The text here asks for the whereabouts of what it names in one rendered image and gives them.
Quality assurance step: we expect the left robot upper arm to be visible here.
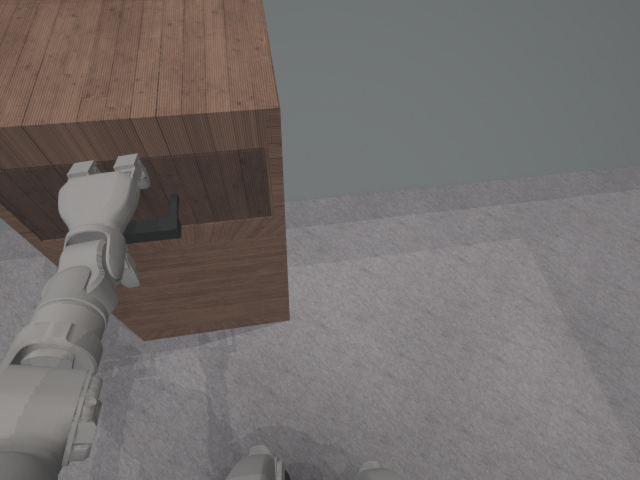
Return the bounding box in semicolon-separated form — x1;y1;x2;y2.
0;364;103;480

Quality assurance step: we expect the cabinet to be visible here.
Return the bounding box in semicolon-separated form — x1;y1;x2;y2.
0;0;290;341

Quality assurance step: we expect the drawer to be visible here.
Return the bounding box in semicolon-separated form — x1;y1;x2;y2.
0;148;272;240

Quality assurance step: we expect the left robot thigh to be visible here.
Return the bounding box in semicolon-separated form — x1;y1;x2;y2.
225;454;285;480

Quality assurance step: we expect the handle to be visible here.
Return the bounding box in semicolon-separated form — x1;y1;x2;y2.
123;194;181;244

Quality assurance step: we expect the robot left hand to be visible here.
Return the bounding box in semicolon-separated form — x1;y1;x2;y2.
58;153;150;288

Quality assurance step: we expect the robot left shin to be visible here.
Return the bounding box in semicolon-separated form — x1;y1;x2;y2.
249;446;274;458

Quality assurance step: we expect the robot left forearm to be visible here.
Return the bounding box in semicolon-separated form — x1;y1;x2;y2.
0;224;126;377

